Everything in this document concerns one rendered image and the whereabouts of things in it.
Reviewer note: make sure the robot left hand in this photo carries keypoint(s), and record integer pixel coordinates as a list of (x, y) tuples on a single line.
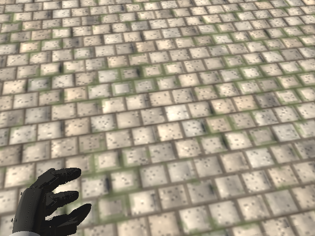
[(38, 201)]

